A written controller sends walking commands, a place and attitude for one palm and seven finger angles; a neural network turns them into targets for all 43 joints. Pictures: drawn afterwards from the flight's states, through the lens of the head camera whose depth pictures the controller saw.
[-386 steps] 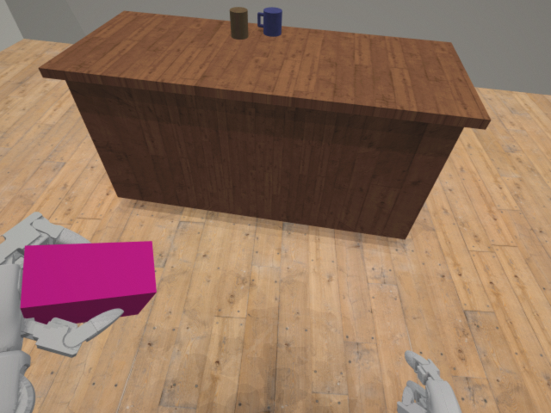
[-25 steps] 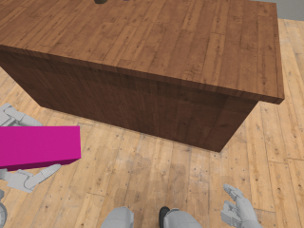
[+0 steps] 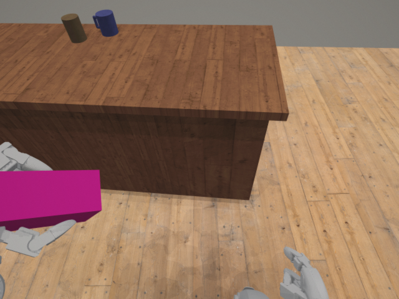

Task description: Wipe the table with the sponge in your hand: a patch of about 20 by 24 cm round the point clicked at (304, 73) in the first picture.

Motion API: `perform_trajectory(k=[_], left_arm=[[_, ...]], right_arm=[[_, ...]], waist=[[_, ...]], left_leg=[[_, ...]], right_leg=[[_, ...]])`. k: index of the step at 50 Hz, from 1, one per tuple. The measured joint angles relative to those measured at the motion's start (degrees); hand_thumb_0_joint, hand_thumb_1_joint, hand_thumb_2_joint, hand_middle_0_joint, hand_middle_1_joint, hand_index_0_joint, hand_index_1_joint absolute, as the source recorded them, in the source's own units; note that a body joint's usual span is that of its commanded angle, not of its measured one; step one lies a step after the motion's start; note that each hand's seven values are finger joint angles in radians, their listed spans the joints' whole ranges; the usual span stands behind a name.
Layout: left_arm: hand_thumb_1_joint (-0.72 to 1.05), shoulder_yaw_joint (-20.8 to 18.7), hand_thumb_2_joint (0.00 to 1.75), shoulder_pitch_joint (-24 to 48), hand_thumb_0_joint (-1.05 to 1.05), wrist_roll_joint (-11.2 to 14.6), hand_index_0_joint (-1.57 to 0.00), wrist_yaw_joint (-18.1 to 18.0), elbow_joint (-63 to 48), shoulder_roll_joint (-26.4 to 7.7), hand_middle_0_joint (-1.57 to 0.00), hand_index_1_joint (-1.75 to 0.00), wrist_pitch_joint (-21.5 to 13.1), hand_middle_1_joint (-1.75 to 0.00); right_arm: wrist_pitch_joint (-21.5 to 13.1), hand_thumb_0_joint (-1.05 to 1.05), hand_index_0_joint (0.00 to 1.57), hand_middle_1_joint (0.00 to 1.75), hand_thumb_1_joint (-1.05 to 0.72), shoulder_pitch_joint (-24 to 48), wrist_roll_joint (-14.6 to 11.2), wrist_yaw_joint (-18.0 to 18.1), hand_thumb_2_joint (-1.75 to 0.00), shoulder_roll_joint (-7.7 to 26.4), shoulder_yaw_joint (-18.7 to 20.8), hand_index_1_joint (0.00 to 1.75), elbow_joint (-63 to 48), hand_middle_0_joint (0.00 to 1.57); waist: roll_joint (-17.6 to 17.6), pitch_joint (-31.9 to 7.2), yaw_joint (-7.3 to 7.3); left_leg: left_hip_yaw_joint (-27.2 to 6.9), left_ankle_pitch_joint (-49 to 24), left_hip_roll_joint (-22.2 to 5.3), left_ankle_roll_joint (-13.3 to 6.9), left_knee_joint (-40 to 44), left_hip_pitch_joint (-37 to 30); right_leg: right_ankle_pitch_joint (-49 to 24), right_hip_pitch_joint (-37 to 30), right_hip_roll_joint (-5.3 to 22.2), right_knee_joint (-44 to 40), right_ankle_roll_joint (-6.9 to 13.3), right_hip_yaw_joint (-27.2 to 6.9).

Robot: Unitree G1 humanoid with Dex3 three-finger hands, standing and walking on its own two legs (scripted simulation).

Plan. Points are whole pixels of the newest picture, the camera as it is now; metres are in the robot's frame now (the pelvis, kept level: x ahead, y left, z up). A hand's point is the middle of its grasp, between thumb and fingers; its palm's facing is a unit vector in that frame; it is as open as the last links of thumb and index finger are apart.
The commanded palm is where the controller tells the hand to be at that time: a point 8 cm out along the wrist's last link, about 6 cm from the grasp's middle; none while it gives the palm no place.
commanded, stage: turn to face it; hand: left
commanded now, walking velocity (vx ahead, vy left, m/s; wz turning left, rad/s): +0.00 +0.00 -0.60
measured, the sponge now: (63, 200) +0.21 +0.23 +0.17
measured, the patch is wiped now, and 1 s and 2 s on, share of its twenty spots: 0.00 0.00 0.00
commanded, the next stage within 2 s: take the last steps up to it in 0.56 s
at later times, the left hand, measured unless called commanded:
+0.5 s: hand (126, 195) +0.21 +0.13 +0.19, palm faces +0.14 -0.84 -0.52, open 10.1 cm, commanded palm +0.17 +0.18 +0.19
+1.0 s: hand (173, 217) +0.19 +0.06 +0.19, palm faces +0.03 -0.83 -0.55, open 10.1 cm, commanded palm +0.15 +0.12 +0.19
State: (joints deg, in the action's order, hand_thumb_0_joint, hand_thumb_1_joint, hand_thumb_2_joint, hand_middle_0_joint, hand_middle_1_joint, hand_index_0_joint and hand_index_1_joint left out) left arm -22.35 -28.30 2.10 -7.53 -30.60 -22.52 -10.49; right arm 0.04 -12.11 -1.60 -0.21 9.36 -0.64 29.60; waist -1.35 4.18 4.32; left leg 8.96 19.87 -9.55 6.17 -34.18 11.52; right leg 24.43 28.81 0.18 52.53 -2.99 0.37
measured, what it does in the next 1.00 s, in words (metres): steps to the right, turning right: right foot, then left foot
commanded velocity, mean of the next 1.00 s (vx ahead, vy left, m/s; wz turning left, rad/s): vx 0.11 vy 0.05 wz -0.21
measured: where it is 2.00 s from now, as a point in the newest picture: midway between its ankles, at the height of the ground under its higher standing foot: outside the picture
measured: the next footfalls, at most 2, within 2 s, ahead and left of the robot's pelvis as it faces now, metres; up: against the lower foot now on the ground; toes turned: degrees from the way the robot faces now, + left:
right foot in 0.04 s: +0.09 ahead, -0.13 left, +0.00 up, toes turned -4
left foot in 0.44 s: +0.00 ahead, +0.07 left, +0.00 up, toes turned -11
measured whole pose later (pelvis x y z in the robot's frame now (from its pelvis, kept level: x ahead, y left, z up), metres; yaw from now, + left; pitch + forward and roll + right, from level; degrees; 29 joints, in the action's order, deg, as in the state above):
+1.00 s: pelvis -0.09 -0.09 +0.02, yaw -20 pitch +2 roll +2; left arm -23.1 -34.0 0.7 -8.3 -30.2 -25.1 -13.6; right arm -1.1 -13.4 -0.5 1.8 13.9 2.2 35.4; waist 1.6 2.1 -2.8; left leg 5.0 24.3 -1.1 -0.2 -40.1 19.8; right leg 8.5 17.7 0.1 24.2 3.5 2.4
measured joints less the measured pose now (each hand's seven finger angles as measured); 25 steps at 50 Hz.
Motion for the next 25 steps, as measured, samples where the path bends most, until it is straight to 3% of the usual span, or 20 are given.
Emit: perform_trajectory(k=[2,3,4,6,9,12,14,18,22,24,25], left_arm=[[-0.5,-0.81,1.01,1.61,-0.01,-0.18,-0.74,-0.52,0.8,-0.74,-0.72,-1.36,-0.06,-1.37],[-0.5,-0.67,1.01,3.71,-0.01,-0.49,-0.74,-0.62,1.68,-0.43,-0.72,-1.36,-0.12,-1.37],[-0.5,-0.19,1.01,6.08,-0.01,-0.75,-0.74,-0.65,2.64,0.17,-0.72,-1.36,-0.08,-1.37],[-0.5,0.89,1.01,9.72,-0.01,-0.81,-0.74,-0.61,4.27,1.43,-0.72,-1.36,0.27,-1.37],[-0.5,1.14,1.01,7.96,-0.01,0.26,-0.74,-0.33,2.92,2.04,-0.72,-1.36,0.47,-1.37],[-0.5,0.8,1.01,1.77,-0.01,0.87,-0.74,0.02,-1.19,0.26,-0.72,-1.36,-0.32,-1.37],[-0.5,0.19,1.01,-1.65,-0.01,1.02,-0.74,0.1,-4.35,-1.72,-0.72,-1.36,-1.09,-1.37],[-0.5,-2.94,1.01,-5.07,-0.01,1.0,-0.74,-0.21,-8.38,-5.59,-0.72,-1.36,-2.9,-1.37],[-0.5,-4.67,1.01,-4.83,-0.01,0.99,-0.74,-0.33,-6.98,-5.88,-0.72,-1.36,-3.39,-1.37],[-0.5,-4.34,1.01,-3.59,-0.01,0.94,-0.74,0.02,-4.48,-4.97,-0.72,-1.36,-2.97,-1.37],[-0.5,-3.97,1.01,-3.15,-0.01,0.77,-0.74,0.16,-3.0,-4.17,-0.72,-1.36,-2.59,-1.37]], right_arm=[[-1.44,0.01,0.2,0.3,-0.9,-0.61,-0.13,-0.19,-0.9,-0.58,-0.78,0.3,-0.03,0.21],[-2.0,0.01,0.2,0.3,-0.9,-0.13,-0.19,-0.27,-0.9,-0.39,-0.85,0.3,0.56,0.21],[-2.13,0.01,0.2,0.3,-0.9,0.86,-0.08,-0.19,-0.9,0.02,-0.85,0.3,1.68,0.21],[-1.39,0.01,0.2,0.3,-0.9,3.3,0.38,-0.01,-0.9,1.01,-0.62,0.3,4.02,0.21],[0.64,0.01,0.2,0.3,-0.91,5.88,0.72,-0.18,-0.9,2.38,-0.15,0.3,4.15,0.21],[1.98,0.01,0.2,0.3,-0.91,6.13,0.77,-0.52,-0.9,3.52,0.8,0.3,2.51,0.21],[2.3,0.01,0.2,0.3,-0.91,5.3,0.88,-0.52,-0.9,4.47,1.75,0.3,1.62,0.2],[2.6,0.01,0.2,0.3,-0.91,3.75,0.64,-0.29,-0.9,6.13,3.44,0.3,1.38,0.2],[2.93,0.01,0.2,0.3,-0.91,2.71,0.08,-0.02,-0.9,7.13,3.91,0.29,1.36,0.2],[2.87,0.01,0.19,0.3,-0.91,2.28,0.08,0.49,-0.9,6.57,3.77,0.29,1.43,0.2],[2.64,0.01,0.19,0.3,-0.91,1.89,0.0,0.79,-0.9,6.13,3.56,0.29,1.45,0.2]], waist=[[-1.28,0.68,0.33],[-2.65,1.87,0.11],[-3.29,3.13,-0.53],[-2.6,5.33,-1.58],[-0.37,7.0,-3.49],[1.58,6.6,-5.89],[2.61,5.49,-6.61],[4.5,2.79,-6.52],[4.58,-0.01,-6.5],[5.13,-0.44,-6.01],[5.08,-0.71,-5.46]], left_leg=[[0.35,2.17,-2.76,1.2,-4.49,1.4],[-0.97,3.62,-4.3,0.28,-8.09,2.84],[-3.71,7.25,-3.71,-0.51,-13.51,5.28],[-7.25,11.04,0.29,-1.49,-24.76,10.1],[-8.17,8.07,5.15,-1.58,-33.52,14.45],[-7.58,6.99,7.32,-1.48,-29.38,14.7],[-7.23,7.44,8.13,-1.61,-23.51,13.51],[-7.0,9.0,9.44,-2.54,-11.85,9.69],[-6.74,4.95,9.48,-4.25,1.25,3.86],[-5.7,-2.34,9.41,-5.34,3.72,2.77],[-5.04,-3.28,9.04,-5.48,3.5,2.43]], right_leg=[[-4.4,-5.48,1.51,-10.02,-0.18,0.66],[-7.44,-5.66,0.29,-10.45,1.26,1.7],[-7.94,-5.0,-0.53,-9.2,3.17,2.31],[-8.23,-4.19,-1.06,-9.11,5.84,1.92],[-12.06,-4.03,-2.54,-13.89,7.04,-0.74],[-15.9,-4.44,-4.24,-19.05,7.63,-2.8],[-17.88,-4.58,-5.24,-21.83,7.99,-3.82],[-20.81,-4.32,-6.79,-25.29,8.43,-5.74],[-22.53,-3.46,-8.24,-26.29,8.19,-6.67],[-19.57,-2.57,-8.34,-23.59,6.84,-7.07],[-14.04,-1.55,-8.29,-19.37,5.35,-6.49]])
